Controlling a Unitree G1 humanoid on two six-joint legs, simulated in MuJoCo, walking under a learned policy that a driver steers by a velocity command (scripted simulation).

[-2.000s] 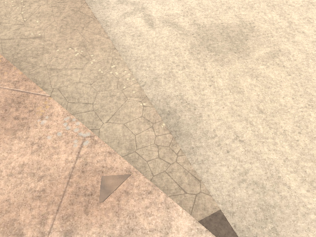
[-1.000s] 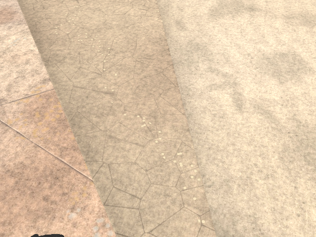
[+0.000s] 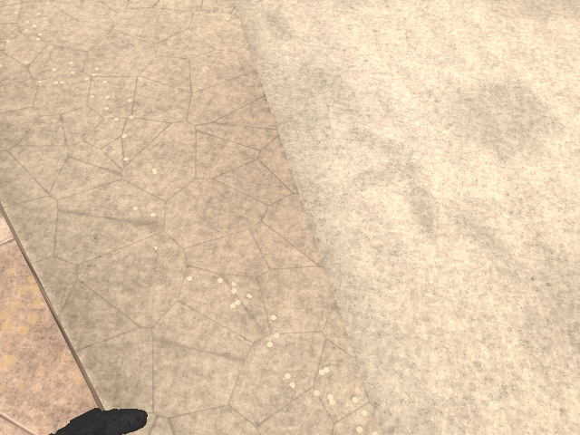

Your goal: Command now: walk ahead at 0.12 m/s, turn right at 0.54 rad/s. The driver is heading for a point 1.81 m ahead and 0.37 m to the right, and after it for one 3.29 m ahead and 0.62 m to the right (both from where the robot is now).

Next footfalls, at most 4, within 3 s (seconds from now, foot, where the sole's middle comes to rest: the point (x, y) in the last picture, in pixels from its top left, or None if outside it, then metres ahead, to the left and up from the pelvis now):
0.06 right None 0.18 -0.10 -0.84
0.56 left None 0.14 0.21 -0.70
1.24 right None -0.11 0.08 -0.70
2.72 right None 0.24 -0.18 -0.84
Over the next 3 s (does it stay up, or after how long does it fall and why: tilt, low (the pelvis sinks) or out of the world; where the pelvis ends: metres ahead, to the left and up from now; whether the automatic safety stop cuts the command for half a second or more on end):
stays up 0.29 -0.09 -0.06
